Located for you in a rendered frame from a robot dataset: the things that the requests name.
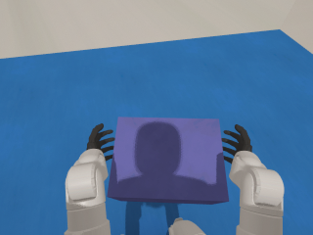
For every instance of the robot right shin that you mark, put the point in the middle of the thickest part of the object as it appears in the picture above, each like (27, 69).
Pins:
(178, 219)

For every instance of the robot right hand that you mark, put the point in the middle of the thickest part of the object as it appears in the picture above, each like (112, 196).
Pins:
(243, 145)

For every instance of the right robot thigh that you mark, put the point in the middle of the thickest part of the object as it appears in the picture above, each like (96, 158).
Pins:
(184, 227)

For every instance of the robot left hand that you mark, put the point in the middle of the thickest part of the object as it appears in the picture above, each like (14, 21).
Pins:
(95, 143)

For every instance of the carton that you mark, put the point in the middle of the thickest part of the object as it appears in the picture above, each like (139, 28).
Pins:
(172, 160)

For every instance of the robot right forearm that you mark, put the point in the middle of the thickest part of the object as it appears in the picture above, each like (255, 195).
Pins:
(261, 196)

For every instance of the robot left forearm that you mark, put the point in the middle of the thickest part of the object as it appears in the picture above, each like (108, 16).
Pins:
(86, 196)

